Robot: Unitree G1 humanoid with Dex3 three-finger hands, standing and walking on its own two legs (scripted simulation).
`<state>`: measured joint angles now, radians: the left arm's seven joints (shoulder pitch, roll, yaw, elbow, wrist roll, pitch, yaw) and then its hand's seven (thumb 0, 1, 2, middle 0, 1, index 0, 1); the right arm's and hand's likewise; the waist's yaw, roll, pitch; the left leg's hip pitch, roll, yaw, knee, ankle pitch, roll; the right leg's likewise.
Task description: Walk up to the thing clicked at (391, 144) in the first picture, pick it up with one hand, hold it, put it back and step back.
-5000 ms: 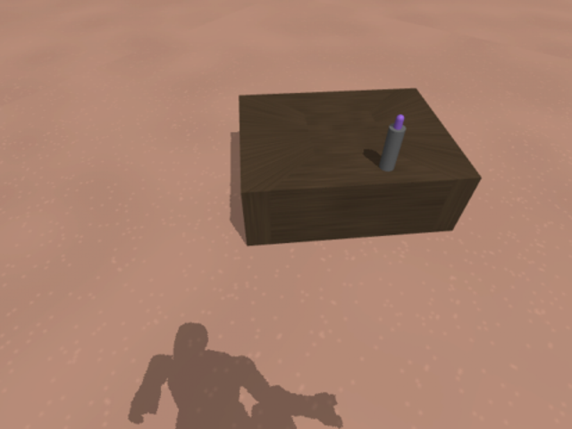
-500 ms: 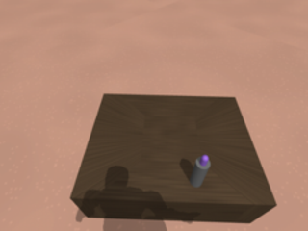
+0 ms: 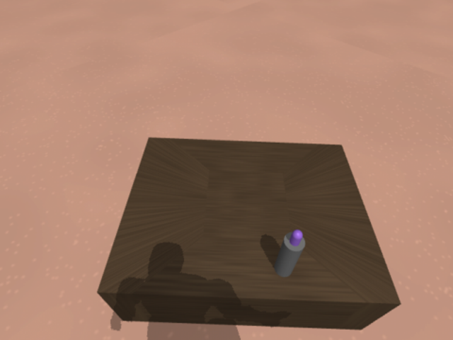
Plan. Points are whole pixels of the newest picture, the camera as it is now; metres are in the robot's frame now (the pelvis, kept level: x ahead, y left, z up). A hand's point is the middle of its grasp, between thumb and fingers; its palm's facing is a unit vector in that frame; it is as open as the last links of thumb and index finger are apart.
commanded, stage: stand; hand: right
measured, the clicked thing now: (290, 251) +0.46 -0.19 -0.33
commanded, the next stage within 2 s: go down in 1.88 s
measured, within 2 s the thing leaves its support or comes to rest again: neither
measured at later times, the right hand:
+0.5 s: hand out of the picture +0.07 -0.26 -0.16, palm faces -0.01 +0.94 -0.34, open 7.4 cm
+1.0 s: hand out of the picture +0.08 -0.27 -0.16, palm faces -0.03 +0.94 -0.34, open 7.4 cm
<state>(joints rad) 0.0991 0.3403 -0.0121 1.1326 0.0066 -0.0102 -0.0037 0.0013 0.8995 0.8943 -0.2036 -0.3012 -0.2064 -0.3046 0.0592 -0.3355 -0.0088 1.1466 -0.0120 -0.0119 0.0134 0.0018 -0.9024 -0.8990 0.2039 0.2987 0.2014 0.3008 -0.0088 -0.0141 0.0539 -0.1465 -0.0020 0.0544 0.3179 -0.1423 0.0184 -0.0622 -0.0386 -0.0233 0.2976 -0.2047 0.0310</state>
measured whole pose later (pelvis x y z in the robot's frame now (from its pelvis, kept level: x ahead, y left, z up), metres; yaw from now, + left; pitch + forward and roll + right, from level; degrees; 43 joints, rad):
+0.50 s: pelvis +0.00 -0.01 +0.00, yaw +0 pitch -2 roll +0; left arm 0.12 0.35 -0.01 1.13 0.01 -0.01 0.00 0.00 0.90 0.89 -0.20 -0.30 -0.21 -0.30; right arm 0.09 -0.35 -0.01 1.16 -0.01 -0.01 0.01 0.00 -0.90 -0.90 0.20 0.30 0.20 0.30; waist -0.01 0.00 0.05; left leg -0.14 0.01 0.04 0.31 -0.13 0.00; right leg -0.06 -0.02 -0.03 0.29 -0.20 0.01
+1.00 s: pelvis +0.00 -0.02 +0.00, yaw +0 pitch -2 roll +0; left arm 0.11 0.35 -0.01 1.12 0.01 -0.01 0.00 0.00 0.90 0.89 -0.20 -0.30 -0.21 -0.31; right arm 0.09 -0.35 0.00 1.14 -0.01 -0.01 0.01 0.00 -0.90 -0.90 0.20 0.30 0.20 0.30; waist -0.01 0.00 0.05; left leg -0.13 0.02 0.04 0.31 -0.14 -0.01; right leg -0.05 -0.01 -0.03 0.29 -0.21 0.01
